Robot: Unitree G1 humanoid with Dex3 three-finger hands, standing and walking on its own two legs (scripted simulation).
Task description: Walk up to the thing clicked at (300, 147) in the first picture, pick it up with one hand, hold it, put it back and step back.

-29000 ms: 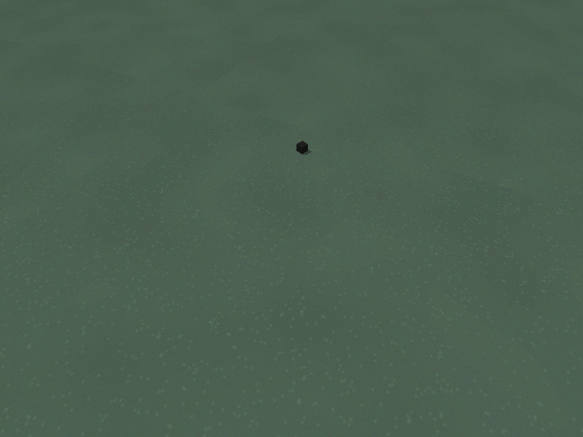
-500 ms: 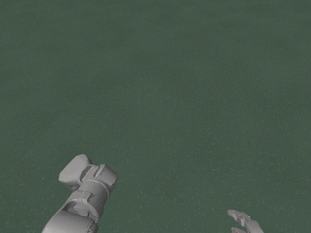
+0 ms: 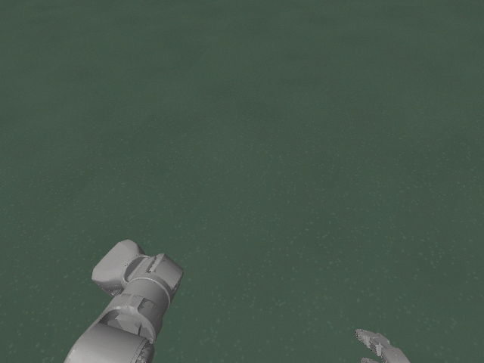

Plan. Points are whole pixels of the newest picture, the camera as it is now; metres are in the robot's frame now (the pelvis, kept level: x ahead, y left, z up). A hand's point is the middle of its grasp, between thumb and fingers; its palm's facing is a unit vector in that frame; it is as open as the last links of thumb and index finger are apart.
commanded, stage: hold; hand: left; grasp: from above
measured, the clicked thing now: out of the picture +0.25 +0.21 -0.74
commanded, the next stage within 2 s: crouch in 0.02 s
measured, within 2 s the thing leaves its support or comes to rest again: neither
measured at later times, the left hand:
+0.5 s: hand (144, 299) +0.29 +0.21 -0.09, palm faces -0.29 -0.38 -0.88, open 5.3 cm
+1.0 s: hand (169, 318) +0.34 +0.22 -0.33, palm faces -0.16 -0.34 -0.92, open 4.8 cm
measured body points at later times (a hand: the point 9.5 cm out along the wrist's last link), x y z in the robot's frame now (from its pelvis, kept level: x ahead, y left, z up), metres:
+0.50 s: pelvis -0.01 +0.00 -0.01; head +0.03 -0.01 +0.44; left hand +0.30 +0.22 -0.04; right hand +0.14 -0.24 -0.13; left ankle +0.01 +0.15 -0.73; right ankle +0.00 -0.12 -0.73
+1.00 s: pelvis -0.07 +0.01 -0.21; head +0.11 +0.02 +0.21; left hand +0.34 +0.24 -0.28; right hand -0.01 -0.25 -0.35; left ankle +0.01 +0.15 -0.73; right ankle +0.00 -0.12 -0.73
